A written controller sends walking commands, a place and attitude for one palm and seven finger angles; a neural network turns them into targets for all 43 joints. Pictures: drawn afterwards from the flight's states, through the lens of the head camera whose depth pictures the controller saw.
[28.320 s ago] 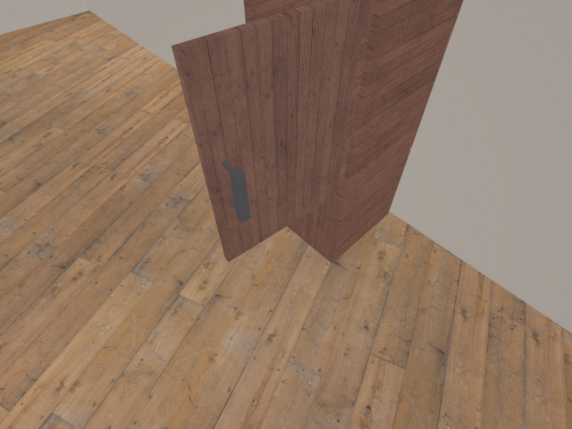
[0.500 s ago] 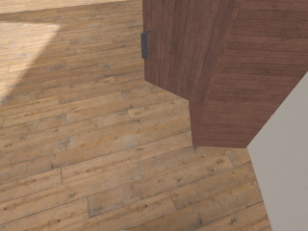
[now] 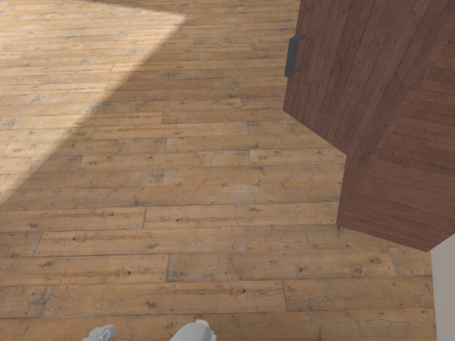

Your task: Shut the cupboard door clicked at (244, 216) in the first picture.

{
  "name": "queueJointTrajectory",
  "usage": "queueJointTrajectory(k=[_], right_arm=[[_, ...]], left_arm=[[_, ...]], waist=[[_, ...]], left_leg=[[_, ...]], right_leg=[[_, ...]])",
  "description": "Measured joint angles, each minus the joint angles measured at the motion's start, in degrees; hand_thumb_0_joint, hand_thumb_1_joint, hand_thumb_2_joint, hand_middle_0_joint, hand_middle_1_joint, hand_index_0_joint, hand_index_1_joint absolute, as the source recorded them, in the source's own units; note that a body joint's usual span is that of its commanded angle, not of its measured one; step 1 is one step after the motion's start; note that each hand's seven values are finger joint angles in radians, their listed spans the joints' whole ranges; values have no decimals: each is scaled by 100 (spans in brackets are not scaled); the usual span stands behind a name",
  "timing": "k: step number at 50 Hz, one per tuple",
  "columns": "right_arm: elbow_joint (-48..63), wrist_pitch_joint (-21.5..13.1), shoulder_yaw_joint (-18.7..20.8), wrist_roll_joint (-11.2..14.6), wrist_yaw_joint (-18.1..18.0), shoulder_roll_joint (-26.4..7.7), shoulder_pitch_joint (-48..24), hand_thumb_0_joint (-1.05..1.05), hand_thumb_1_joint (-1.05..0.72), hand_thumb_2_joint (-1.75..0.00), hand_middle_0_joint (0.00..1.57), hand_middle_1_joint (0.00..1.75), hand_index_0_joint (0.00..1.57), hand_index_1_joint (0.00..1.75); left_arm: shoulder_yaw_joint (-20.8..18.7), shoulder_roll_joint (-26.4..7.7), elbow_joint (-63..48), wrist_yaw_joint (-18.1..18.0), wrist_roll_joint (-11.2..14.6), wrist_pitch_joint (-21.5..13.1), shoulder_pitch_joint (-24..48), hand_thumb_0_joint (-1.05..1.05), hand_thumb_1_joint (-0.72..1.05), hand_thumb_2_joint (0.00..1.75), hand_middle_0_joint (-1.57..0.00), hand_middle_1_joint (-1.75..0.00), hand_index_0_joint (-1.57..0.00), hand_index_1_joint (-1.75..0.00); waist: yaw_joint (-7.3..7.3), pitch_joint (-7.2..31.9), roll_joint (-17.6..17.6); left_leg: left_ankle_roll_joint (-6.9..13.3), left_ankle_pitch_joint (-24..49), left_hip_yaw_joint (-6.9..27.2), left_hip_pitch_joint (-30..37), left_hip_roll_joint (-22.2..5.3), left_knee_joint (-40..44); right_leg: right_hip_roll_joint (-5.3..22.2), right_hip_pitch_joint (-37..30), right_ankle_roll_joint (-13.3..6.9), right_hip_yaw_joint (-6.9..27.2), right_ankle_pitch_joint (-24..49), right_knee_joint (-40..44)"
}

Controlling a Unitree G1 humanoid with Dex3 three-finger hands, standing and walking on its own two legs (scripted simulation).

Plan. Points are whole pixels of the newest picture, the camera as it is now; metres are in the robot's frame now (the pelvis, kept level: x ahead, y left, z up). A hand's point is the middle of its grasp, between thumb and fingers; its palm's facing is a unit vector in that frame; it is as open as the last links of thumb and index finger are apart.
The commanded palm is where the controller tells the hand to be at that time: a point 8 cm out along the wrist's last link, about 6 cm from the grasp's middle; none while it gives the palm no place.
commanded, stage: walk to a spot facing it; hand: left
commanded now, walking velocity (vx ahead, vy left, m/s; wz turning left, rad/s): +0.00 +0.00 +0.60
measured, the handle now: (295, 55) +0.99 -0.20 -0.05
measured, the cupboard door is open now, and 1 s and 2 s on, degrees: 59 59 59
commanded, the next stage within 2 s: turn to face it in 1.48 s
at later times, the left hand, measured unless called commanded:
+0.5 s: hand out of the picture +0.00 +0.23 -0.15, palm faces +0.35 -0.90 -0.26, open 7.4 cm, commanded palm none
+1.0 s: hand out of the picture +0.02 +0.15 -0.16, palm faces +0.69 -0.70 -0.17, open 7.4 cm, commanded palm none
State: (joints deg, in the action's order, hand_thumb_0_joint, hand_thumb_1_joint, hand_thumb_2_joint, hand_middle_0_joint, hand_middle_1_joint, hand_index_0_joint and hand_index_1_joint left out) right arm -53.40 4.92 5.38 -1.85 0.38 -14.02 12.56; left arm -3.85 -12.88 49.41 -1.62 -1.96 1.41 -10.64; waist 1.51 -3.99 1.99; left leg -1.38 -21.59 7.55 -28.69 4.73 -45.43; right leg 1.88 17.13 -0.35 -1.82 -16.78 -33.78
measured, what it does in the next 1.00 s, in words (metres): walks ahead, turning left: left foot, then right foot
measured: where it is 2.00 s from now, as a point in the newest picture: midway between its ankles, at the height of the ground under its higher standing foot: (171, 287)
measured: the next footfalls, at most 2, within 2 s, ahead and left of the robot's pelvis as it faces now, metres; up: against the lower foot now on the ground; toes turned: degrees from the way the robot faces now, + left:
left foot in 0.30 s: -0.01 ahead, +0.13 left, +0.00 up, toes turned +17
right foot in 0.62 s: +0.20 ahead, -0.08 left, +0.00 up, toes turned +18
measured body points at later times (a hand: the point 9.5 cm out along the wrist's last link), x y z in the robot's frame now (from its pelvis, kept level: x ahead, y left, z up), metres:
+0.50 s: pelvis +0.02 +0.00 +0.01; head +0.05 +0.02 +0.46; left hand -0.02 +0.28 -0.13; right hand +0.16 -0.21 -0.13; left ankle -0.04 +0.12 -0.73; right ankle +0.08 -0.12 -0.68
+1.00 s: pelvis +0.14 +0.04 +0.01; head +0.17 +0.08 +0.46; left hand -0.02 +0.19 -0.14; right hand +0.39 -0.08 -0.12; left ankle +0.13 +0.19 -0.69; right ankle +0.16 -0.09 -0.73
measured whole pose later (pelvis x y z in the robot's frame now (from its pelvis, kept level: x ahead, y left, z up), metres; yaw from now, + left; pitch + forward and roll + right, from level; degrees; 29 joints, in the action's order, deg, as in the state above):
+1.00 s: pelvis +0.14 +0.04 +0.01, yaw +41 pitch +0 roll +0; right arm -53.0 2.0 4.0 -2.0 3.7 -12.1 6.7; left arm -3.0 -8.1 57.1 -0.1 -2.3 -3.7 -21.0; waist -1.6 -5.7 -0.9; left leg 0.6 -15.2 -5.4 -30.2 -4.6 -44.5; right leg 7.7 3.0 2.1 -21.3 -17.8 -22.3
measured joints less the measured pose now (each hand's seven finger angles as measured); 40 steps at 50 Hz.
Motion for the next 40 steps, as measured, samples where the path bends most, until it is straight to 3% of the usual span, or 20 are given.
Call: queueJointTrajectory(k=[3,5,8,12,15,18,21,24,28,31,34,37,40], right_arm=[[51,22,80,-15,62,-137,-79,0,-90,-90,20,30,20,30],[100,0,75,11,97,-144,-115,0,-91,-90,19,30,20,30],[139,-11,26,44,120,-106,-185,0,-91,-90,19,30,20,30],[143,-20,-64,76,128,-39,-356,0,-91,-90,19,30,19,30],[235,-127,-150,65,149,-19,-416,0,-91,-90,19,30,20,30],[275,-291,-218,-6,131,92,-452,0,-91,-90,19,30,20,30],[297,-418,-289,-29,50,191,-254,0,-90,-90,20,30,20,30],[211,-459,-331,-28,12,231,-30,0,-90,-90,20,30,20,30],[27,-412,-319,-36,27,211,230,0,-90,-90,20,30,20,30],[-88,-339,-273,-2,46,186,443,0,-90,-90,20,30,20,30],[-252,-220,-175,1,61,86,413,0,-90,-90,20,30,20,30],[-272,-191,-92,-41,137,29,275,1,-90,-90,20,30,20,30],[-192,-217,-51,-29,200,51,158,1,-91,-90,19,30,20,30]], left_arm=[[26,114,94,-26,-5,30,-102,1,91,90,-20,-30,-20,-30],[39,138,140,-24,-10,11,-152,1,91,90,-20,-30,-20,-30],[65,147,146,0,-17,-46,-176,1,91,90,-20,-30,-21,-30],[62,129,116,31,-27,-97,-218,1,90,90,-20,-30,-21,-30],[17,62,130,73,11,-73,-357,1,90,90,-20,-30,-21,-30],[-58,-97,262,119,3,109,-405,1,90,90,-20,-30,-21,-30],[-113,-182,375,188,-5,173,-379,1,91,90,-20,-30,-20,-30],[-123,-197,324,258,9,109,-320,1,91,90,-20,-30,-20,-30],[-98,-157,159,331,22,0,-221,1,91,90,-20,-30,-20,-30],[-79,-177,-10,362,1,-180,-247,1,91,90,-20,-30,-20,-30],[-30,-40,-58,246,-24,-325,-238,1,91,90,-20,-30,-20,-30],[-10,125,87,153,-28,-339,-401,1,91,90,-20,-30,-20,-30],[18,260,303,129,-22,-382,-563,1,91,90,-20,-30,-20,-30]], waist=[[34,-53,20],[72,-94,-76],[62,-188,-239],[-61,-292,-373],[-128,-225,-411],[-192,-195,-528],[-178,-110,-490],[-159,-60,-380],[-100,-9,-179],[-68,89,-119],[-102,55,-8],[-49,107,-33],[30,158,-100]], left_leg=[[-61,-198,-393,-326,-122,-1624],[-126,-217,-629,-236,-272,-1813],[-181,-385,-866,171,-444,-1201],[-130,-478,-1043,762,-540,-132],[38,111,-1099,1341,-561,1153],[189,256,-1008,1207,-484,947],[163,257,-836,1359,-451,1186],[149,410,-647,1598,-429,1559],[86,358,-389,1801,-447,1680],[133,-163,-197,1661,-414,1101],[246,-820,-246,840,-341,-1051],[195,-137,-614,86,-485,-2365],[102,429,-860,-275,-714,-2306]], right_leg=[[137,-193,4,-217,-73,117],[261,-302,6,-353,-58,229],[454,-389,15,-591,-70,264],[654,-360,82,-932,-207,63],[789,-179,189,-1161,-467,-395],[660,401,277,-667,-1390,-1766],[450,894,295,-301,-1017,-2617],[381,1105,344,-158,-662,-2433],[291,916,374,-153,-377,-1166],[189,448,300,-230,-185,-141],[271,390,-28,-510,115,-387],[376,23,-69,-752,94,12],[435,-435,-40,-1059,230,625]])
